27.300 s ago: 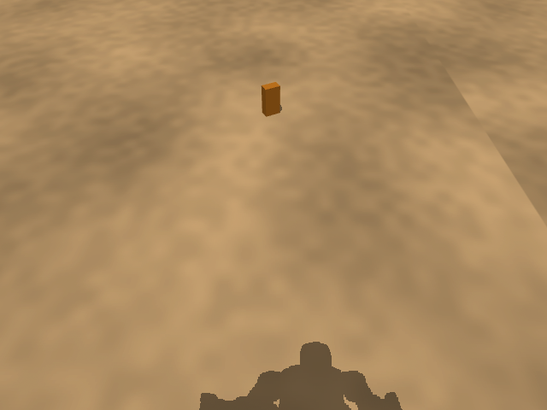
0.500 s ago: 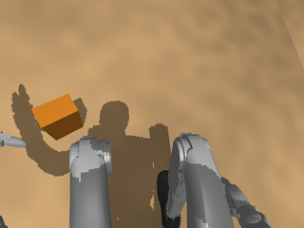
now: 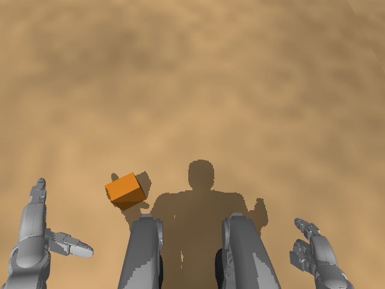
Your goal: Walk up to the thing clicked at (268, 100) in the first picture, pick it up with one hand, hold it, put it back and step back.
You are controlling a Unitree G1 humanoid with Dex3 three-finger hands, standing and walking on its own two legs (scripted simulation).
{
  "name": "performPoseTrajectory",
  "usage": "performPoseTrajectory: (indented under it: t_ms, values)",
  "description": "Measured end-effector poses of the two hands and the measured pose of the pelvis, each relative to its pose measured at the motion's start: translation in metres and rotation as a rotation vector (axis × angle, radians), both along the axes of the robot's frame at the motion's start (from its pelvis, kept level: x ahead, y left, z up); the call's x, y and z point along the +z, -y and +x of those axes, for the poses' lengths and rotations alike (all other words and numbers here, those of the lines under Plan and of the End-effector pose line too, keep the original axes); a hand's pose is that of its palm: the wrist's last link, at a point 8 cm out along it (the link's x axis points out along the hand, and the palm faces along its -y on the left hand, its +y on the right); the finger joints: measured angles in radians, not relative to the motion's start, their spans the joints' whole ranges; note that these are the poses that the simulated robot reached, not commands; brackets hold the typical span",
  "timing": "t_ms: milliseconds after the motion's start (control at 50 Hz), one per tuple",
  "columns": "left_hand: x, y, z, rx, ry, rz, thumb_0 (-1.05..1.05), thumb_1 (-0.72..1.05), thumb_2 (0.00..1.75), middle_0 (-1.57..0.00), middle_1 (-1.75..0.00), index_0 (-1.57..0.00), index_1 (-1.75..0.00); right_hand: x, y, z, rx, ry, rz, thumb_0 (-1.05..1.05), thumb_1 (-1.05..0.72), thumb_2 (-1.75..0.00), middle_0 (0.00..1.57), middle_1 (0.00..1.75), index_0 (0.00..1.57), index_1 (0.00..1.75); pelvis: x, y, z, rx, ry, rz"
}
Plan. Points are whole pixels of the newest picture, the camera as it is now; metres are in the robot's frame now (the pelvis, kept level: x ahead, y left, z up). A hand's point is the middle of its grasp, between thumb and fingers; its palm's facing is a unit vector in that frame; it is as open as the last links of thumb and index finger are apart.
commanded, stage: home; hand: left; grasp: from the side
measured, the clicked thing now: (127, 193) +0.41 +0.23 -0.45
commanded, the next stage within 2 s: none
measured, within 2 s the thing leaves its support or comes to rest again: neither
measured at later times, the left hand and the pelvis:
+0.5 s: hand (53, 224) +0.24 +0.20 +0.10, palm faces +0.14 -0.94 -0.32, open 17.6 cm; pelvis +0.06 +0.01 +0.16, yaw +2 degrees
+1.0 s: hand (54, 246) +0.21 +0.19 +0.12, palm faces +0.15 -0.95 -0.28, open 17.7 cm; pelvis +0.05 +0.00 +0.17, yaw +2 degrees
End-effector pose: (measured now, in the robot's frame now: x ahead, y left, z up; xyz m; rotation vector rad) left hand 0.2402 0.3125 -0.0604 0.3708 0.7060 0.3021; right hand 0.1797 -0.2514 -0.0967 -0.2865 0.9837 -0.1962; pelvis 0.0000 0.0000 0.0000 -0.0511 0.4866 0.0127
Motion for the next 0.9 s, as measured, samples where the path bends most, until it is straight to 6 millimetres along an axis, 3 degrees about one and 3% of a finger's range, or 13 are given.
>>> performPoseTrajectory:
  t_ms: [140,260,420,520,600,720,900]
  values:
    - [0.057,0.023,-0.008,0.026,-0.047,-0.052,-0.01,-0.58,0.03,-0.05,-0.05,-0.05,-0.04,0.073,-0.002,0.017,-0.007,0.090,-0.019,0.01,-0.90,-0.90,0.21,0.30,0.21,0.30,0.060,0.000,0.020,0.013,0.076,0.006]
    - [0.105,0.042,-0.016,0.029,-0.070,-0.089,-0.01,-0.58,0.03,-0.05,-0.05,-0.05,-0.04,0.124,-0.010,0.021,-0.026,0.136,-0.023,0.01,-0.90,-0.90,0.21,0.30,0.21,0.30,0.105,-0.003,0.038,0.022,0.153,0.006]
    - [0.173,0.060,-0.021,0.003,-0.021,-0.109,-0.01,-0.57,0.03,-0.05,-0.05,-0.05,-0.05,0.171,-0.023,0.024,-0.050,0.208,-0.009,0.01,-0.90,-0.90,0.21,0.30,0.21,0.30,0.147,-0.008,0.058,0.027,0.256,0.010]
    - [0.200,0.069,-0.027,-0.011,0.011,-0.125,-0.01,-0.58,0.03,-0.05,-0.05,-0.05,-0.04,0.188,-0.029,0.032,-0.049,0.269,0.008,0.01,-0.90,-0.90,0.21,0.30,0.21,0.30,0.160,-0.010,0.065,0.027,0.299,0.013]
    - [0.209,0.071,-0.034,-0.009,0.025,-0.135,-0.01,-0.59,0.03,-0.05,-0.05,-0.05,-0.04,0.197,-0.032,0.039,-0.030,0.310,0.015,0.01,-0.90,-0.90,0.21,0.30,0.21,0.30,0.165,-0.010,0.065,0.029,0.325,0.016]
    - [0.205,0.072,-0.046,0.008,0.004,-0.146,-0.01,-0.59,0.02,-0.05,-0.05,-0.05,-0.04,0.205,-0.030,0.045,0.007,0.344,0.007,0.01,-0.90,-0.90,0.21,0.30,0.21,0.30,0.167,-0.008,0.061,0.034,0.346,0.020]
    - [0.206,0.077,-0.050,0.005,0.005,-0.154,-0.01,-0.59,0.01,-0.05,-0.05,-0.05,-0.04,0.208,-0.022,0.038,0.018,0.350,-0.005,0.01,-0.90,-0.90,0.21,0.30,0.21,0.30,0.170,-0.003,0.054,0.036,0.365,0.024]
